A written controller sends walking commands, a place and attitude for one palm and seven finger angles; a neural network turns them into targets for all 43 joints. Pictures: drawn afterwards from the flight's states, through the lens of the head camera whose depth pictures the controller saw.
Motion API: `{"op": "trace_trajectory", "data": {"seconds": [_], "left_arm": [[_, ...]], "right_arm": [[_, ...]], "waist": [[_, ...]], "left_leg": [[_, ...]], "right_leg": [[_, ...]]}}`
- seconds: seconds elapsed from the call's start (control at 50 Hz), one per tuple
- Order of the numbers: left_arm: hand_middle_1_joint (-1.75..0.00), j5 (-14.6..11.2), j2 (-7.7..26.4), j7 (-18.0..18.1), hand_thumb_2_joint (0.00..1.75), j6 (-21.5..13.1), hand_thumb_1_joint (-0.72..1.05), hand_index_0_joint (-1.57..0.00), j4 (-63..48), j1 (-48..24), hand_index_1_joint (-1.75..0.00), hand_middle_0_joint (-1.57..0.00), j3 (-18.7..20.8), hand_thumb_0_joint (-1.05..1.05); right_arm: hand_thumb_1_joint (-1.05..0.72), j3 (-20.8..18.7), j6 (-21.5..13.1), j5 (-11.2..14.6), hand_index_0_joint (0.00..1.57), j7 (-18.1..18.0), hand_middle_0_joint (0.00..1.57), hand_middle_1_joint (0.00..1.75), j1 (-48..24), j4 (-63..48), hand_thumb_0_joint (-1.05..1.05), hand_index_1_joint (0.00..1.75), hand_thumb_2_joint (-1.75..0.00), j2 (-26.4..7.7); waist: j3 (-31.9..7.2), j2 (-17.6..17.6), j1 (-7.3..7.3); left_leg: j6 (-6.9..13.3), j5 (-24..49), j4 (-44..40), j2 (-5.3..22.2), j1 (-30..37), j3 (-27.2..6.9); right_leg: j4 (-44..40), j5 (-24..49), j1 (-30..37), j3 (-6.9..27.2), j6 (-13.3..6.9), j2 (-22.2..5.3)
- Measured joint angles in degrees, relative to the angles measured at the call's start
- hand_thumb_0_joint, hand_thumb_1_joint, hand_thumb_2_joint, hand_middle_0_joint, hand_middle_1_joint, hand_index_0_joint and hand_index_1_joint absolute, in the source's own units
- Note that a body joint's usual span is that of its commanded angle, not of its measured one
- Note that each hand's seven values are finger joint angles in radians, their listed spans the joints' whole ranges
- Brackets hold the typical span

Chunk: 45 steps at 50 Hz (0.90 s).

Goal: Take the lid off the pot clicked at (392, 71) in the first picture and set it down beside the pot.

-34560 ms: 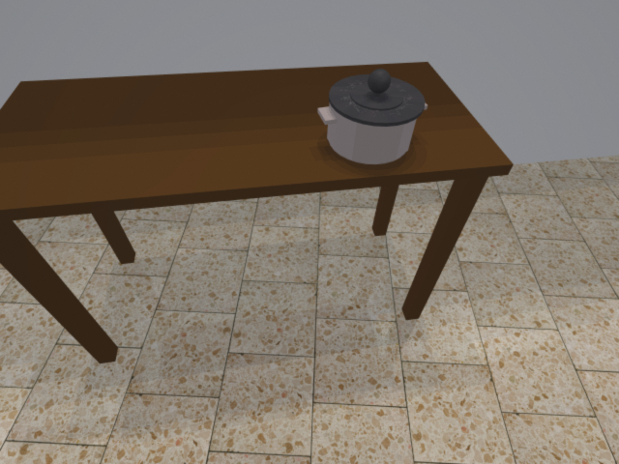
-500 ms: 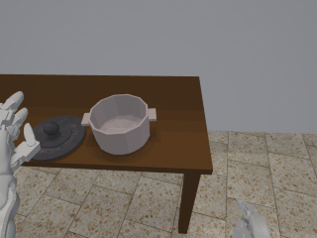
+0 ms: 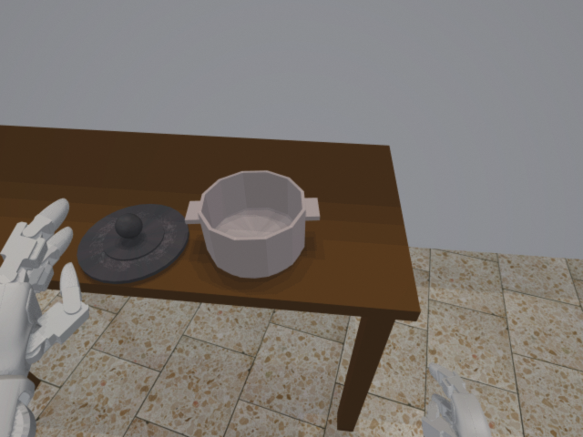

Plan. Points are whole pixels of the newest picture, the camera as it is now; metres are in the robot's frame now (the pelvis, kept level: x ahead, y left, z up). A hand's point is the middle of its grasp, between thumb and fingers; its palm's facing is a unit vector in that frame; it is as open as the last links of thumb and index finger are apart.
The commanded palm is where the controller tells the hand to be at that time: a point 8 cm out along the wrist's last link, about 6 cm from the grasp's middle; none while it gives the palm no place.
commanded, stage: step back with the hand held close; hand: left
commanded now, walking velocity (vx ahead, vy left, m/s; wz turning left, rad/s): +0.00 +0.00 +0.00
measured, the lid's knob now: (128, 225) +0.44 +0.38 +0.01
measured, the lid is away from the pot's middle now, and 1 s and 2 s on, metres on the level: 0.24 0.24 0.24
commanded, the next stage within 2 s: stop stepping back and stand still in 1.40 s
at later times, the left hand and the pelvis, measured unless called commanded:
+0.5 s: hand (54, 320) +0.17 +0.27 +0.16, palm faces +0.26 -0.85 -0.46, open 7.4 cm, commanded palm +0.11 +0.32 +0.19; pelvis -0.03 +0.05 -0.01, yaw -3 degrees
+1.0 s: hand out of the picture +0.11 +0.31 +0.18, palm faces +0.33 -0.84 -0.44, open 7.4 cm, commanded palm +0.05 +0.35 +0.19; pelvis -0.09 +0.08 -0.01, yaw -2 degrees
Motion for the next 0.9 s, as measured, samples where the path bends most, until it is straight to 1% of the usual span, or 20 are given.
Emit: {"op": "trace_trajectory", "data": {"seconds": [0.06, 0.12, 0.16, 0.22, 0.28, 0.34, 0.4, 0.44, 0.48, 0.52, 0.58, 0.62, 0.66, 0.72, 0.76, 0.8, 0.82, 0.84, 0.88, 0.9], "left_arm": [[-0.3, 0.11, -0.48, 0.11, 0.9, -0.05, 0.89, -0.2, -0.23, -0.08, -0.3, -0.21, -0.17, 0.01], [-0.3, 0.16, -0.12, 0.08, 0.9, 0.08, 0.89, -0.2, -0.53, 0.25, -0.3, -0.21, -0.04, 0.01], [-0.3, 0.09, 0.63, 0.06, 0.9, -0.73, 0.89, -0.21, -0.91, 0.38, -0.3, -0.21, 1.01, 0.01], [-0.3, 0.39, 1.37, 0.52, 0.9, -3.19, 0.89, -0.21, -1.0, 0.49, -0.3, -0.21, 2.89, 0.01], [-0.3, 0.71, 0.78, 0.62, 0.9, -4.3, 0.89, -0.2, -0.88, 0.5, -0.3, -0.21, 2.7, 0.01], [-0.3, 1.13, 0.59, 0.48, 0.9, -4.41, 0.89, -0.2, -1.22, 1.42, -0.3, -0.21, 1.67, 0.01], [-0.3, 1.4, 1.76, 0.43, 0.9, -4.4, 0.89, -0.2, -2.58, 3.22, -0.3, -0.21, 1.54, 0.01], [-0.3, 1.53, 2.88, 0.53, 0.9, -4.51, 0.89, -0.2, -3.93, 4.48, -0.3, -0.21, 2.1, 0.01], [-0.3, 1.68, 3.98, 0.76, 0.9, -4.89, 0.89, -0.21, -5.38, 5.64, -0.3, -0.22, 3.14, 0.01], [-0.3, 1.92, 4.61, 1.11, 0.9, -5.43, 0.89, -0.21, -6.51, 6.57, -0.3, -0.22, 4.3, 0.01], [-0.3, 2.24, 4.56, 1.73, 0.9, -6.14, 0.89, -0.21, -7.27, 7.33, -0.3, -0.22, 5.53, 0.01], [-0.3, 2.39, 4.06, 2.15, 0.9, -6.51, 0.89, -0.21, -7.29, 7.37, -0.3, -0.22, 6.02, 0.01], [-0.3, 2.24, 2.9, 2.42, 0.9, -6.82, 0.89, -0.21, -6.78, 6.79, -0.3, -0.22, 5.68, 0.01], [-0.3, 1.71, 2.22, 2.76, 0.9, -7.28, 0.89, -0.21, -6.51, 6.19, -0.3, -0.22, 4.41, 0.01], [-0.3, 1.62, 2.13, 2.92, 0.9, -7.59, 0.89, -0.21, -6.91, 6.01, -0.3, -0.22, 3.4, 0.01], [-0.3, 1.68, 2.11, 3.12, 0.9, -7.9, 0.89, -0.21, -7.62, 6.12, -0.3, -0.22, 2.61, 0.01], [-0.3, 1.75, 2.17, 3.21, 0.9, -8.06, 0.89, -0.21, -8.02, 6.16, -0.3, -0.22, 2.4, 0.01], [-0.3, 1.82, 2.35, 3.3, 0.9, -8.21, 0.89, -0.21, -8.33, 6.08, -0.3, -0.22, 2.34, 0.01], [-0.3, 2.03, 3.07, 3.48, 0.9, -8.46, 0.89, -0.21, -8.59, 5.76, -0.3, -0.22, 2.87, 0.01], [-0.3, 2.31, 3.36, 3.58, 0.9, -8.62, 0.89, -0.21, -8.45, 5.52, -0.3, -0.22, 3.37, 0.01]], "right_arm": [[-0.91, 0.25, -0.16, -0.13, 0.2, 0.18, 0.21, 0.3, -0.16, 0.02, 0.01, 0.3, -0.9, 0.21], [-0.91, 0.45, -0.17, -0.21, 0.2, 0.33, 0.21, 0.3, -0.1, -0.06, 0.01, 0.3, -0.9, 0.59], [-0.91, 0.84, 0.78, 0.25, 0.2, 0.36, 0.21, 0.3, 0.21, -1.28, 0.01, 0.3, -0.9, 0.47], [-0.91, 0.9, 2.16, 0.54, 0.2, 0.43, 0.21, 0.3, 0.04, -2.52, 0.01, 0.3, -0.9, 0.09], [-0.91, 0.17, 3.11, 0.9, 0.2, 0.33, 0.21, 0.3, 0.12, -3.69, 0.01, 0.3, -0.9, -0.45], [-0.91, -0.63, 3.78, 1.1, 0.2, -0.01, 0.21, 0.3, 0.47, -5.03, 0.01, 0.3, -0.9, -0.92], [-0.91, -1.31, 4.43, 1.14, 0.2, -0.27, 0.21, 0.3, 0.91, -6.37, 0.01, 0.3, -0.9, -1.09], [-0.91, -1.68, 4.81, 1.2, 0.2, -0.35, 0.21, 0.3, 1.3, -7.22, 0.01, 0.3, -0.9, -1.07], [-0.91, -1.94, 4.89, 1.15, 0.2, -0.34, 0.21, 0.3, 1.68, -7.85, 0.01, 0.3, -0.9, -1.02], [-0.91, -2.15, 4.7, 1.05, 0.2, -0.25, 0.21, 0.3, 2.1, -8.31, 0.01, 0.3, -0.9, -0.99], [-0.91, -2.36, 4.13, 0.92, 0.2, -0.13, 0.21, 0.3, 2.92, -8.54, 0.01, 0.3, -0.9, -1.02], [-0.91, -2.35, 3.82, 1.06, 0.2, -0.05, 0.21, 0.3, 3.27, -8.5, 0.01, 0.3, -0.9, -1.06], [-0.91, -2.41, 3.75, 1.21, 0.2, 0.01, 0.21, 0.3, 2.93, -7.8, 0.01, 0.3, -0.9, -1.25], [-0.91, -2.42, 4.21, 1.65, 0.2, 0.23, 0.21, 0.3, 2.88, -6.48, 0.01, 0.3, -0.9, -0.8], [-0.91, -2.39, 4.53, 1.84, 0.2, 0.33, 0.21, 0.3, 3.34, -5.67, 0.01, 0.3, -0.9, -0.42], [-0.91, -2.36, 4.79, 1.86, 0.2, 0.28, 0.21, 0.3, 3.98, -5.2, 0.01, 0.3, -0.9, -0.24], [-0.91, -2.35, 4.83, 1.82, 0.2, 0.17, 0.21, 0.3, 4.24, -5.13, 0.01, 0.3, -0.9, -0.27], [-0.91, -2.34, 4.82, 1.75, 0.2, 0.0, 0.21, 0.3, 4.37, -5.06, 0.01, 0.3, -0.9, -0.26], [-0.91, -2.24, 4.56, 1.53, 0.2, -0.33, 0.21, 0.3, 4.21, -5.04, 0.01, 0.3, -0.9, -0.16], [-0.91, -2.17, 4.22, 1.28, 0.2, -0.45, 0.21, 0.3, 3.98, -5.19, 0.01, 0.3, -0.9, -0.12]], "waist": [[0.08, -0.07, 0.01], [0.04, -0.37, 0.01], [-0.56, -0.29, -0.03], [-1.44, -0.08, -0.82], [-1.7, -0.27, -1.65], [-1.61, -0.89, -2.68], [-1.23, -1.78, -3.68], [-0.81, -2.38, -4.11], [-0.28, -2.92, -4.19], [0.14, -3.08, -3.97], [-0.04, -2.44, -3.7], [-0.45, -1.98, -3.25], [-0.18, -0.52, -3.1], [0.27, 0.2, -3.43], [0.18, -0.11, -3.93], [-0.11, -0.6, -4.59], [-0.21, -0.78, -4.89], [-0.25, -1.12, -5.11], [-0.16, -2.09, -5.1], [-0.06, -2.36, -4.99]], "left_leg": [[0.33, 0.4, -0.32, -0.36, 0.0, 0.05], [0.57, 0.7, -0.53, -0.54, 0.0, 0.16], [0.77, 0.43, 0.47, -0.29, -1.35, 0.22], [1.09, -0.25, 2.56, 0.13, -4.21, 0.39], [1.66, -0.28, 3.25, -0.1, -5.93, 1.12], [2.36, 0.25, 2.91, -0.82, -6.98, 2.14], [3.03, 0.95, 2.6, -1.57, -8.07, 3.0], [3.4, 1.38, 2.64, -1.96, -8.93, 3.42], [3.72, 1.81, 2.68, -2.3, -9.67, 3.86], [3.97, 2.19, 2.81, -2.45, -10.38, 4.37], [4.19, 2.71, 3.19, -2.53, -11.86, 4.62], [4.19, 2.91, 3.86, -2.56, -13.39, 4.98], [3.87, 2.95, 4.84, -1.77, -14.73, 4.74], [2.45, 2.37, 6.45, -0.89, -15.88, 4.15], [1.43, 0.34, 8.67, -0.47, -16.65, 3.8], [1.0, -0.19, 10.24, -0.25, -17.02, 3.48], [1.38, 1.17, 10.43, -0.12, -17.02, 3.46], [2.62, 1.77, 10.71, -0.21, -17.06, 3.55], [4.88, 1.86, 10.39, -0.57, -16.9, 4.16], [5.33, 2.14, 9.71, -0.64, -16.77, 4.56]], "right_leg": [[-0.01, 0.19, -0.12, -0.02, 0.34, -0.37], [-0.1, 0.39, -0.17, 0.04, 0.6, -0.58], [0.0, 0.57, -1.13, 0.1, 0.82, -0.34], [0.68, 0.78, -3.43, 0.25, 1.19, 0.06], [2.12, 0.58, -5.65, 0.85, 1.82, -0.26], [3.99, 0.11, -7.87, 1.66, 2.62, -1.1], [5.96, -0.32, -10.1, 2.32, 3.27, -1.9], [7.27, -0.54, -11.57, 2.63, 3.6, -2.29], [8.98, -0.66, -13.11, 2.41, 3.55, -2.77], [11.21, -1.15, -14.51, 1.7, 3.34, -3.14], [13.7, -2.46, -15.14, 0.5, 2.99, -2.99], [12.33, -3.94, -14.75, -0.16, 2.52, -3.17], [11.56, -3.46, -15.33, -0.59, 2.71, -2.52], [11.3, -1.91, -15.6, -1.3, 2.68, -1.77], [11.64, -2.03, -15.42, -1.85, 2.64, -1.48], [12.34, -2.44, -15.24, -2.33, 2.76, -1.31], [12.87, -2.7, -15.25, -2.5, 2.9, -1.22], [13.46, -2.94, -15.38, -2.53, 3.11, -1.28], [14.41, -3.24, -15.94, -2.09, 3.29, -1.68], [15.91, -4.61, -16.64, -1.59, 3.17, -1.64]]}}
